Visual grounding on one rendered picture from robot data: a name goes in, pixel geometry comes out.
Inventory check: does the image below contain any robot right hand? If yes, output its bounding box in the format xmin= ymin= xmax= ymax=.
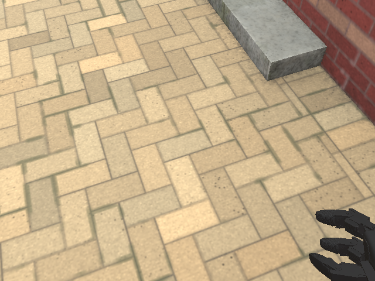
xmin=309 ymin=208 xmax=375 ymax=281

